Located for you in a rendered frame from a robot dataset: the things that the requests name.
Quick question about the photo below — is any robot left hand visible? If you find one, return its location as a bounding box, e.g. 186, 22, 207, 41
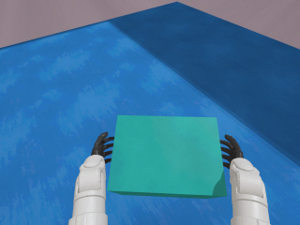
91, 131, 114, 164

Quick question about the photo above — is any robot right forearm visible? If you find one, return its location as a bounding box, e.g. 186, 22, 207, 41
230, 157, 271, 225

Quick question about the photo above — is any robot left forearm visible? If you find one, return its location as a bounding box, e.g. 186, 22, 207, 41
68, 155, 108, 225

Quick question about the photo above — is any robot right hand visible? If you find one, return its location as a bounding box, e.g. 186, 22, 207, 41
219, 134, 244, 169

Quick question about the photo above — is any carton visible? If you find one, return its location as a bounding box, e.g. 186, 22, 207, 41
107, 115, 228, 199

